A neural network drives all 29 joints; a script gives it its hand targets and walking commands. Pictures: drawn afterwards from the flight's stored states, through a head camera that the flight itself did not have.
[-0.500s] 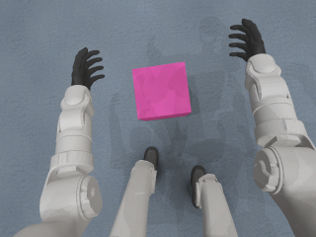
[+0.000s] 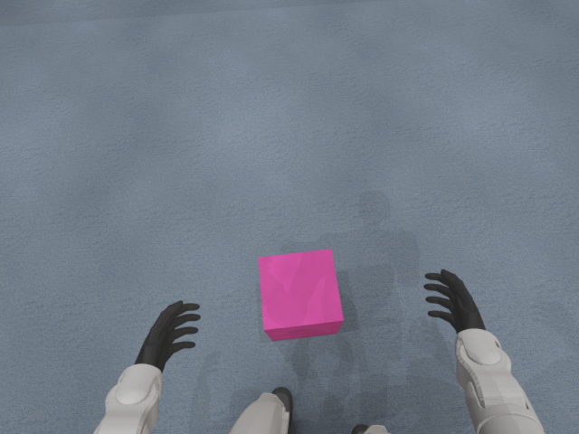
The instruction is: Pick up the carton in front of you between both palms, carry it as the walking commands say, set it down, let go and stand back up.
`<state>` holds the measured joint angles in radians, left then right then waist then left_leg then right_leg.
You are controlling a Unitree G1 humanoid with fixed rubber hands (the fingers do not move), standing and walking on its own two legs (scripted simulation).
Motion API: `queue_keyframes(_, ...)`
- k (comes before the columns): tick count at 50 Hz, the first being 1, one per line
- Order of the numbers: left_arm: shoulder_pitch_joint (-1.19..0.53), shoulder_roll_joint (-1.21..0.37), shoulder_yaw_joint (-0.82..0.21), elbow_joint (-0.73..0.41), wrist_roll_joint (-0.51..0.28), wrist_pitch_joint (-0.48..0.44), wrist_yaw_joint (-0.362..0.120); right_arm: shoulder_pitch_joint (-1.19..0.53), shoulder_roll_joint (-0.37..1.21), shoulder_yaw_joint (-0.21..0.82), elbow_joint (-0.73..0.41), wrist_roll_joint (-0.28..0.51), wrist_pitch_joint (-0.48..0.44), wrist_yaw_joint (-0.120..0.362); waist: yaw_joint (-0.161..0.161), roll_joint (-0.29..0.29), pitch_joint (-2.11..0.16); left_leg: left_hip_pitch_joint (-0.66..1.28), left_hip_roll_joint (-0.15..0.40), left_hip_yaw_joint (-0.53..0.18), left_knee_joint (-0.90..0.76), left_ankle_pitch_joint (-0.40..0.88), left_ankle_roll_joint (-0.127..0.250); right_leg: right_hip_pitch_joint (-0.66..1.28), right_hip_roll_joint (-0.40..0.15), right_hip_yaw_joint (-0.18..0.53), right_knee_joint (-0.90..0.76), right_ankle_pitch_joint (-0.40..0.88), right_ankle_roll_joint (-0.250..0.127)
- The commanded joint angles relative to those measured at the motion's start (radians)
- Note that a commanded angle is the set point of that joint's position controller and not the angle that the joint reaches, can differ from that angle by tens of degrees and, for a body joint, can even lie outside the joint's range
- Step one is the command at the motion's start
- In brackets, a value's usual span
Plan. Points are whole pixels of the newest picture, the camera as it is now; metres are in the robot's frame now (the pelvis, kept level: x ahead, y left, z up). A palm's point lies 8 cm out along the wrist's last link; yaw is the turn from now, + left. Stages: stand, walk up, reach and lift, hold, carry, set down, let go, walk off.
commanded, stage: let go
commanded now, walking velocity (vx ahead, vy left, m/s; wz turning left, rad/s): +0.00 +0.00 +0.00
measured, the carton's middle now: (300, 297) +0.43 +0.07 -0.63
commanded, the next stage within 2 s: stand in 0.76 s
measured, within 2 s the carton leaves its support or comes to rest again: neither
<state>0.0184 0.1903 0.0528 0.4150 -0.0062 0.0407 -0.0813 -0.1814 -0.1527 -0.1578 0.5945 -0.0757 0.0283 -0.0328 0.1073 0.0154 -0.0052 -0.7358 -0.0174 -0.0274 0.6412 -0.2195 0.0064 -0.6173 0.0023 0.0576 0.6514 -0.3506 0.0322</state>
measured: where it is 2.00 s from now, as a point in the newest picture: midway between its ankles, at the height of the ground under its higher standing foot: outside the picture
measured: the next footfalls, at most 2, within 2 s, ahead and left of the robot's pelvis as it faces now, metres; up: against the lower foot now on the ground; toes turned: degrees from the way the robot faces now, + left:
none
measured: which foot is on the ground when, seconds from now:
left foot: down 0.00-1.00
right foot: down 0.00-1.00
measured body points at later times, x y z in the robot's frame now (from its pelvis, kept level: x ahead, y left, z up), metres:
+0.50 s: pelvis +0.03 -0.04 +0.02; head +0.05 -0.03 +0.47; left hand +0.20 +0.20 -0.05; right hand +0.20 -0.27 -0.05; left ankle +0.04 +0.11 -0.72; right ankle -0.03 -0.14 -0.72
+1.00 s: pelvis +0.03 -0.01 +0.02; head +0.04 +0.02 +0.47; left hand +0.17 +0.28 -0.09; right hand +0.17 -0.30 -0.06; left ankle +0.04 +0.11 -0.72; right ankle -0.03 -0.14 -0.72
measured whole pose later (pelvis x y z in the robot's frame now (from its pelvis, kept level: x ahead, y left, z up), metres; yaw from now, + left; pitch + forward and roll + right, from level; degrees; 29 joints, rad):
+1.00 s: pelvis +0.03 -0.01 +0.02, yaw +0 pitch +0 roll +0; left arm 0.24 0.34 0.06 0.62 0.05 0.04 0.01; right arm 0.19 -0.31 -0.05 0.72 -0.05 0.02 -0.01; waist 0.00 -0.06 0.01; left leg -0.28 -0.01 -0.02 0.55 -0.27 0.01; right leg -0.14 0.00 0.06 0.50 -0.37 0.02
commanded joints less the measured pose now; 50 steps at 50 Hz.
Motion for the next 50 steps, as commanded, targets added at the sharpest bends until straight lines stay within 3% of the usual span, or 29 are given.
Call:
queue_keyframes(1,0.082,0.08,0.002,-0.126,-0.009,-0.033,0.012,0.059,-0.1,-0.005,-0.108,0.011,-0.04,0.012,-0.026,0.033,-0.377,0.67,-0.001,-0.019,-0.054,0.447,-0.044,-0.002,0.067,-0.065,-0.146,0.145,-0.033)
queue_keyframes(11,0.182,0.116,0.007,-0.096,-0.02,-0.028,0.008,0.284,-0.103,0.067,-0.186,0.041,-0.032,0.048,-0.087,-0.088,-0.14,0.696,-0.048,0.025,-0.191,0.308,-0.032,0.302,0.033,-0.031,-0.28,0.309,-0.008)
queue_keyframes(25,0.198,0.135,0.041,-0.07,0.026,0.053,0.01,0.347,-0.13,0.108,-0.266,0.081,0.053,0.095,-0.082,-0.045,0.027,0.782,-0.061,0.04,-0.212,0.258,-0.021,0.35,0.008,-0.012,-0.331,0.335,0.0)
queue_keyframes(26,0.182,0.165,0.044,-0.117,0.048,0.103,0.032,0.401,-0.125,0.118,-0.202,0.088,0.029,0.076,-0.082,-0.027,-0.019,0.736,-0.088,0.049,-0.181,0.233,-0.03,0.409,0.004,-0.02,-0.295,0.447,-0.001)
queue_keyframes(28,0.192,0.16,0.025,-0.11,0.034,0.12,0.048,0.379,-0.132,0.117,-0.224,0.092,0.025,0.063,-0.092,-0.064,-0.021,0.706,-0.088,0.046,-0.174,0.213,-0.023,0.41,0.009,-0.014,-0.264,0.5,0.009)
queue_keyframes(38,0.181,0.136,0.007,-0.139,0.024,0.158,0.068,0.382,-0.148,0.094,-0.204,0.075,0.049,0.063,-0.112,-0.034,0.004,0.741,-0.068,0.029,-0.18,0.26,-0.028,0.373,0.037,-0.048,-0.273,0.345,-0.016)
queue_keyframes(39,0.143,0.248,0.039,0.005,0.039,0.087,0.1,0.375,-0.266,0.074,-0.059,0.022,0.027,0.03,-0.1,-0.162,0.009,0.601,0.052,-0.01,-0.156,0.174,-0.029,0.347,-0.021,-0.024,-0.263,0.163,0.015)
queue_keyframes(41,0.161,0.222,0.032,0.03,0.057,0.034,0.103,0.375,-0.279,0.068,-0.037,0.014,0.005,0.018,-0.12,-0.09,0.025,0.536,0.055,-0.04,-0.192,-0.012,-0.018,0.347,-0.025,0.013,-0.271,-0.007,-0.003)
queue_keyframes(44,0.174,0.217,0.034,0.072,0.06,-0.003,0.091,0.322,-0.281,0.071,0.002,0.02,-0.018,0.021,-0.104,0.021,0.015,0.464,0.074,-0.084,-0.246,-0.141,0.004,0.391,-0.018,0.008,-0.224,0.002,-0.021)
queue_keyframes(50,0.183,0.252,0.035,0.151,0.054,-0.034,0.094,0.315,-0.294,0.071,0.064,0.03,-0.034,0.02,-0.108,0.016,-0.042,0.536,0.084,-0.07,-0.193,0.117,0.018,0.417,-0.042,0.031,-0.221,0.175,-0.021)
